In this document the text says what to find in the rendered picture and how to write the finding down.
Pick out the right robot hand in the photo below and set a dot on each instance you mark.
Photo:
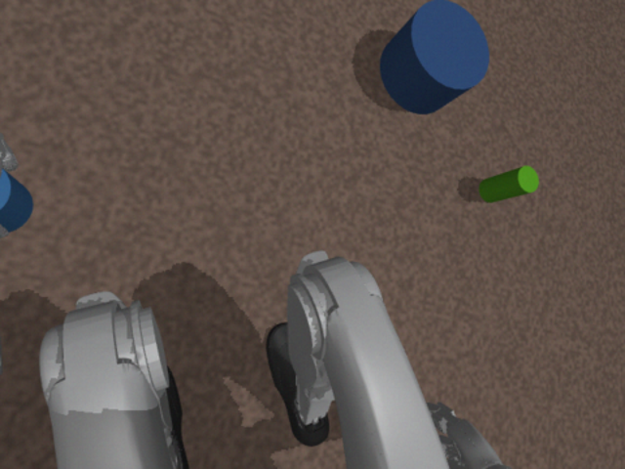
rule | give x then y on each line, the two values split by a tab
465	446

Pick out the left robot foot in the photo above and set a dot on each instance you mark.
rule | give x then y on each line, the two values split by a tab
176	416

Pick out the right robot foot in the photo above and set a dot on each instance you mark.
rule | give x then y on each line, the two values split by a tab
284	379

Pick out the left robot hand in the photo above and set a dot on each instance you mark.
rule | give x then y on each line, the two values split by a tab
8	162

